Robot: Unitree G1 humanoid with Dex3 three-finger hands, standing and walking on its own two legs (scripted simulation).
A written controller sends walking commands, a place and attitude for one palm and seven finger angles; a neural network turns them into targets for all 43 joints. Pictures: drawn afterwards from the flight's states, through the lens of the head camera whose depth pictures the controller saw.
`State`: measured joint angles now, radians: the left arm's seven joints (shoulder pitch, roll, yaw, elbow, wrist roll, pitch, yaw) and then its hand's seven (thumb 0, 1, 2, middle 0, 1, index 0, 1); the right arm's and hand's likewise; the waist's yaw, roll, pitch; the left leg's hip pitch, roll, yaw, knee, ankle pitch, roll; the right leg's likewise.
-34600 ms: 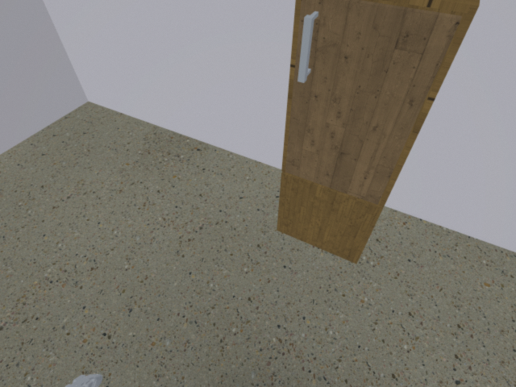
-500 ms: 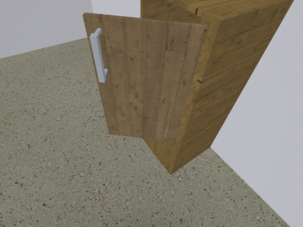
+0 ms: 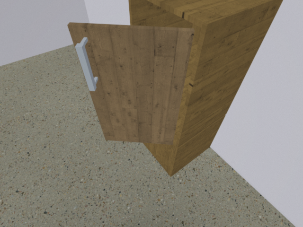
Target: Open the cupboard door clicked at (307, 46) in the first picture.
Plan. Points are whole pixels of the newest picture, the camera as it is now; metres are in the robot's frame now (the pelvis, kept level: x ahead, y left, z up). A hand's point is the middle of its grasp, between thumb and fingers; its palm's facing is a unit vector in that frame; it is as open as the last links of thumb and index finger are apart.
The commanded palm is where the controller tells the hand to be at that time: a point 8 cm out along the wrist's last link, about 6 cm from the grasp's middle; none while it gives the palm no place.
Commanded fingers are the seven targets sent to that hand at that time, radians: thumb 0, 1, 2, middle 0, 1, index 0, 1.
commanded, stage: come to a stop and stand still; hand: left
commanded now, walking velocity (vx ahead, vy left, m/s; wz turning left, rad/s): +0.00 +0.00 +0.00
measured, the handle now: (88, 65) +0.54 +0.23 +0.14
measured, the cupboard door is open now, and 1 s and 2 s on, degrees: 49 49 49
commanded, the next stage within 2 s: look again from close up in 0.36 s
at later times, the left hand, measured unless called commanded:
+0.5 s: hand out of the picture -0.01 +0.17 -0.17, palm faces +0.03 -0.98 -0.22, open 7.4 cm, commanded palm none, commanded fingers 0.00 0.90 0.90 -0.20 -0.30 -0.20 -0.30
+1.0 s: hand out of the picture +0.02 +0.18 -0.17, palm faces +0.02 -0.97 -0.22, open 7.4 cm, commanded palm none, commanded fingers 0.00 0.90 0.90 -0.20 -0.30 -0.20 -0.30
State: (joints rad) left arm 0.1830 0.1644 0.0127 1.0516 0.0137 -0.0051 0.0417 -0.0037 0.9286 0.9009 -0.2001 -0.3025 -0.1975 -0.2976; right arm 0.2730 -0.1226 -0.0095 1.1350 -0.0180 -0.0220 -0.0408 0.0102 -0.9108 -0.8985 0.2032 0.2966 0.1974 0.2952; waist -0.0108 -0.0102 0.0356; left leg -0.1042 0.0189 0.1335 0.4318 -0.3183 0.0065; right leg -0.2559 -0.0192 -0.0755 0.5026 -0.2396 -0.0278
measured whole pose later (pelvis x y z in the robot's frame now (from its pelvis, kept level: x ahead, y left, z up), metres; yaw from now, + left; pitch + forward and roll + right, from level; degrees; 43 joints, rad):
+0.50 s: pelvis -0.01 +0.00 +0.00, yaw +1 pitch -1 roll +1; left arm 0.28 0.14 -0.02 1.12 0.01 -0.02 0.03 0.00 0.91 0.90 -0.20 -0.30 -0.20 -0.30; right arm 0.30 -0.16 0.02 1.09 -0.02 -0.02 -0.02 0.01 -0.91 -0.90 0.20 0.30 0.20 0.30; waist 0.00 0.04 0.03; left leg -0.11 0.01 0.12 0.43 -0.31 0.01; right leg -0.25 -0.03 -0.09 0.49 -0.23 -0.03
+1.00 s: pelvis +0.00 +0.00 +0.00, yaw +1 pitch -1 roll +1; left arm 0.23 0.17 -0.01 1.13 0.01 -0.02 0.03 0.00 0.91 0.90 -0.20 -0.30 -0.20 -0.30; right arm 0.27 -0.17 0.01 1.14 -0.02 -0.03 -0.03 0.01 -0.91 -0.90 0.20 0.30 0.20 0.30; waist 0.00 0.01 0.04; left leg -0.07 0.03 0.12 0.40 -0.31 0.00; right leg -0.22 -0.01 -0.09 0.47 -0.23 -0.04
